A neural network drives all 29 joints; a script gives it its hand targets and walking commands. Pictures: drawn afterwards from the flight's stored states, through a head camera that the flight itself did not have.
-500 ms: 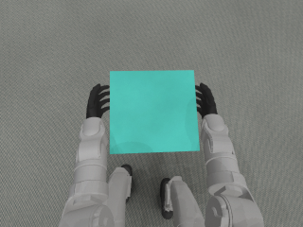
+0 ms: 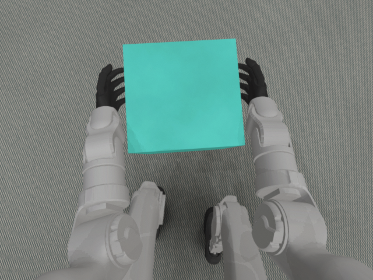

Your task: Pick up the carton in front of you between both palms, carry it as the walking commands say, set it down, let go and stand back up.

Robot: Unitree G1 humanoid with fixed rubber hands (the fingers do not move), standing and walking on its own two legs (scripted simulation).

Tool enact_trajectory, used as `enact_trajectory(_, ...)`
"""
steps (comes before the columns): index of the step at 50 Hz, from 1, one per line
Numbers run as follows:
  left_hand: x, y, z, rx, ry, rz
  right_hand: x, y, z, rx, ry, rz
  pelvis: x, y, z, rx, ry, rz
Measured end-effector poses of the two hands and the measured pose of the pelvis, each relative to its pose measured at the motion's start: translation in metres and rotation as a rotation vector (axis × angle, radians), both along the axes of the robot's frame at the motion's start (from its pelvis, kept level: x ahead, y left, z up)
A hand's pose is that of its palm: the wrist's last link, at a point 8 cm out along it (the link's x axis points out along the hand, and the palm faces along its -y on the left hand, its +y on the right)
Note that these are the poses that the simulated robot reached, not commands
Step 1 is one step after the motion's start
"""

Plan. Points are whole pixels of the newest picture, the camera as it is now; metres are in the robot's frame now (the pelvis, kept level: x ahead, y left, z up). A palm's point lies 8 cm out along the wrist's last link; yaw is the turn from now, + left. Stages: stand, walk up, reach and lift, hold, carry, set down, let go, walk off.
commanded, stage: set down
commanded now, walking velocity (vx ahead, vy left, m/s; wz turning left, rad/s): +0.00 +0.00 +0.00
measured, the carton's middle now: (182, 108) +0.47 +0.06 -0.16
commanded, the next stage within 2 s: none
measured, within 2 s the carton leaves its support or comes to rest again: rests again in 1.84 s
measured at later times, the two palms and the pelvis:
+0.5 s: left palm (126, 115) +0.45 +0.21 -0.24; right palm (234, 99) +0.53 -0.08 -0.24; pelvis -0.03 +0.01 -0.11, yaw +0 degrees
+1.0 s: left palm (130, 111) +0.48 +0.23 -0.32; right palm (224, 102) +0.55 -0.07 -0.35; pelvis -0.02 -0.01 -0.17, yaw +2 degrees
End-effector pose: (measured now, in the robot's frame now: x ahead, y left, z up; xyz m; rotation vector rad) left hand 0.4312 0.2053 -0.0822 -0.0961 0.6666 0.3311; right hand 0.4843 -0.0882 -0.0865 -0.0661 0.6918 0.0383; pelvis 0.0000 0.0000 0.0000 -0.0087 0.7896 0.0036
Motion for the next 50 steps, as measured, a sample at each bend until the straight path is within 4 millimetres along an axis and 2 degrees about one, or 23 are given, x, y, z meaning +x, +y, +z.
enact_trajectory(11,0.010,0.003,-0.070,-0.001,0.011,0.027,0.021,0.005,-0.068,-0.018,0.008,0.043,-0.015,0.007,-0.055,0.005,0.041,-0.010)
enact_trajectory(20,0.016,0.006,-0.125,0.007,0.032,0.046,0.038,0.010,-0.120,-0.038,0.022,0.087,-0.025,0.008,-0.092,0.013,0.048,-0.014)
enact_trajectory(32,0.027,0.010,-0.202,0.015,0.061,0.074,0.059,0.016,-0.201,-0.053,0.041,0.142,-0.029,0.003,-0.138,0.032,0.025,-0.020)
enact_trajectory(37,0.044,0.017,-0.213,0.042,0.071,0.062,0.066,0.021,-0.229,-0.051,0.043,0.162,-0.026,0.000,-0.153,0.045,0.017,-0.017)
enact_trajectory(42,0.052,0.021,-0.224,0.048,0.085,0.051,0.070,0.024,-0.251,-0.047,0.053,0.182,-0.021,-0.003,-0.164,0.055,0.015,-0.013)
enact_trajectory(50,0.053,0.021,-0.238,0.035,0.093,0.036,0.070,0.022,-0.265,-0.045,0.062,0.184,-0.017,-0.005,-0.174,0.063,0.013,-0.024)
